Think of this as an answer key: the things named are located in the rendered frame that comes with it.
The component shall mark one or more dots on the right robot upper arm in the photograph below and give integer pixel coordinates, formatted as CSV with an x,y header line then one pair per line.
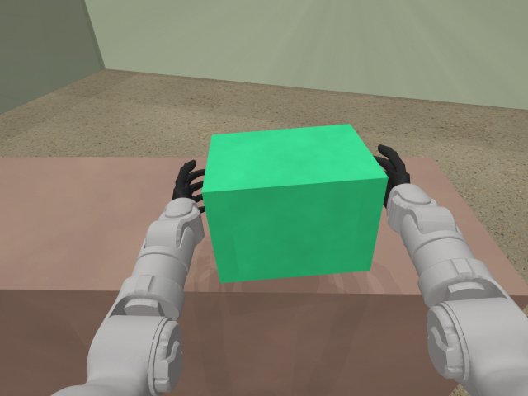
x,y
480,343

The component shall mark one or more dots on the left robot forearm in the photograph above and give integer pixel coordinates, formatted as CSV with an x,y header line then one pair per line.
x,y
156,285

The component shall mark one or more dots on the carton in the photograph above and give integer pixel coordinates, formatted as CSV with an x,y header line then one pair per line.
x,y
292,202

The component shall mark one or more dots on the right robot forearm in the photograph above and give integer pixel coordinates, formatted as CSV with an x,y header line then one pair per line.
x,y
446,267

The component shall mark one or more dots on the left robot upper arm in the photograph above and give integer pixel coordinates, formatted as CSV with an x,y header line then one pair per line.
x,y
133,356

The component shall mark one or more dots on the robot left hand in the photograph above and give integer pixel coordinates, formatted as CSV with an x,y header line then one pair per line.
x,y
183,189

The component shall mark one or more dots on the pedestal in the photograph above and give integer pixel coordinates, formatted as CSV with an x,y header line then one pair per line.
x,y
71,229

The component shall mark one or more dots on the robot right hand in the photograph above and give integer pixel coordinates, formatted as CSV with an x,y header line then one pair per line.
x,y
395,169

